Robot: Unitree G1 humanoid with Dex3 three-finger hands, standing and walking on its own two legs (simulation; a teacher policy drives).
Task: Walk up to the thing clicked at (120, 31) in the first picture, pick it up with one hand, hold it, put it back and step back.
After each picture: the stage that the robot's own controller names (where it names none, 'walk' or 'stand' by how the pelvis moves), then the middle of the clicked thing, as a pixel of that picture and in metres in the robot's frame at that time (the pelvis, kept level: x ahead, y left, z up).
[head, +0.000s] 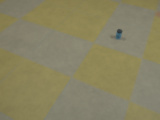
stand; (118, 34) +1.60 -0.47 -0.72
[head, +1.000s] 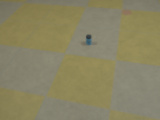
walk; (88, 39) +1.53 -0.01 -0.69
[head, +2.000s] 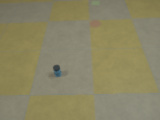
walk; (57, 71) +0.99 +0.30 -0.71
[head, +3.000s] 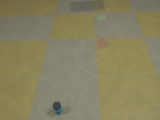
walk; (57, 108) +0.61 +0.25 -0.72
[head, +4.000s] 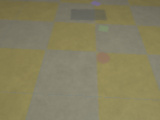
stand; out of the picture +0.42 +0.21 -0.70
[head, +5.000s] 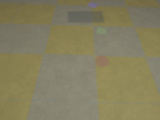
stand; out of the picture +0.37 +0.20 -0.72
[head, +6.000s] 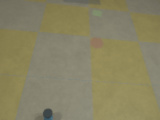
walk; (48, 115) +0.47 +0.15 -0.70
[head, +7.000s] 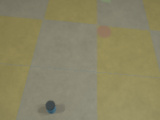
walk; (50, 107) +0.44 +0.17 -0.68
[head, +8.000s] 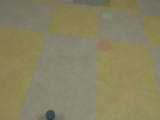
stand; (50, 117) +0.45 +0.18 -0.71
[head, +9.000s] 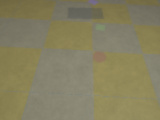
stand; out of the picture +0.43 +0.22 -0.72
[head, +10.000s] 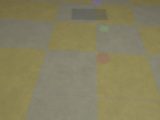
stand; out of the picture +0.43 +0.21 -0.73
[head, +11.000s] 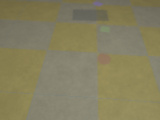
go down; out of the picture +0.42 +0.21 -0.73
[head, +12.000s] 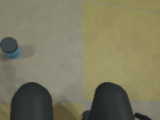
go down; (11, 49) +0.49 +0.26 -0.33
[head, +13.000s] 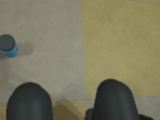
approach; (8, 46) +0.49 +0.27 -0.29
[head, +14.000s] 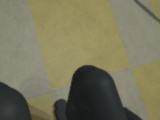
close in; out of the picture +0.47 +0.31 -0.23
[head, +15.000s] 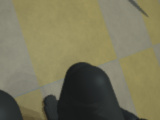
close; out of the picture +0.46 +0.33 -0.23
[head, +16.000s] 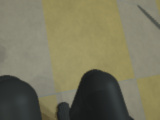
lift; out of the picture +0.44 +0.27 -0.25
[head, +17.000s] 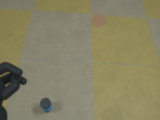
close; (46, 105) +0.44 +0.19 -0.57
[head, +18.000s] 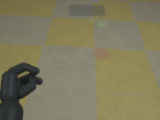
hold; out of the picture +0.41 +0.18 -0.67
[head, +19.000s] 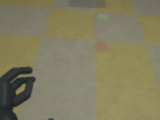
hold; out of the picture +0.42 +0.18 -0.67
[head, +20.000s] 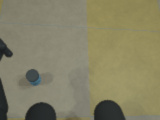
crouch; (33, 77) +0.46 +0.21 -0.44
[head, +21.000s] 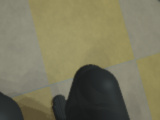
lower; out of the picture +0.46 +0.29 -0.23
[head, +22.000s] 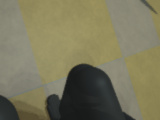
lower; out of the picture +0.46 +0.30 -0.24
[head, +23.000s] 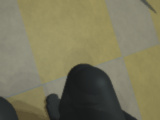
lower; out of the picture +0.46 +0.30 -0.24
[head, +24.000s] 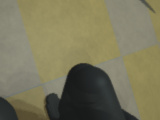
lower; out of the picture +0.46 +0.30 -0.24
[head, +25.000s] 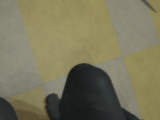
loosen; out of the picture +0.46 +0.30 -0.24
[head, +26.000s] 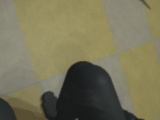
withdraw; out of the picture +0.49 +0.33 -0.24
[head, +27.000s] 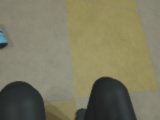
walk; out of the picture +0.55 +0.29 -0.29
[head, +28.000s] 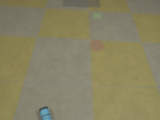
stand; (45, 116) +0.51 +0.21 -0.66
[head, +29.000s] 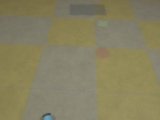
stand; out of the picture +0.51 +0.23 -0.69
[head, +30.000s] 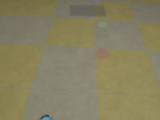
stand; out of the picture +0.49 +0.24 -0.69
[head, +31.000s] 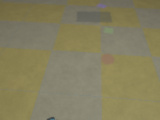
stand; out of the picture +0.51 +0.24 -0.74
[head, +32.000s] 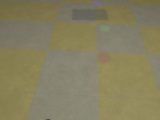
stand; out of the picture +0.48 +0.26 -0.75
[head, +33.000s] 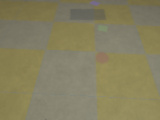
stand; out of the picture +0.47 +0.27 -0.75
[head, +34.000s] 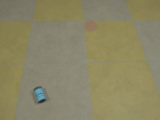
walk; (39, 94) +0.59 +0.31 -0.72
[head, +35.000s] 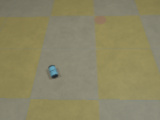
walk; (53, 71) +0.90 +0.33 -0.73
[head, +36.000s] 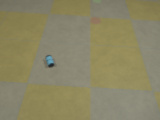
stand; (49, 61) +1.10 +0.29 -0.73
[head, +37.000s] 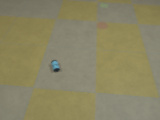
stand; (55, 65) +1.09 +0.27 -0.75
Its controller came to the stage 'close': yes
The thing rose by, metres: 0.01
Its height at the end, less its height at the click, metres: -0.02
